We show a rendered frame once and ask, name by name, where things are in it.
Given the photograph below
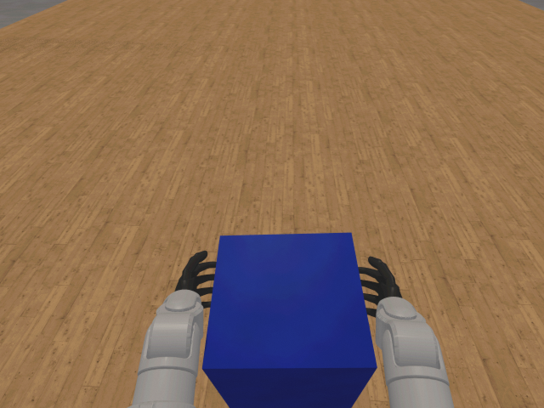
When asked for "robot right forearm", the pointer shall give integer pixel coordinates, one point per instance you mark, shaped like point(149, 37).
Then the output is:
point(413, 363)

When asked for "right robot hand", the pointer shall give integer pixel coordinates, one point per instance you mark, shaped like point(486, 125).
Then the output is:
point(386, 286)

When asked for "left robot hand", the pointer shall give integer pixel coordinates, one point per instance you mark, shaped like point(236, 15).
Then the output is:
point(189, 279)

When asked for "robot left forearm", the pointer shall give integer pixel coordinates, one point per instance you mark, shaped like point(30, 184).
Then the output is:
point(168, 366)

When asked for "carton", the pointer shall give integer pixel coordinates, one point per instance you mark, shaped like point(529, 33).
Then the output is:
point(288, 326)

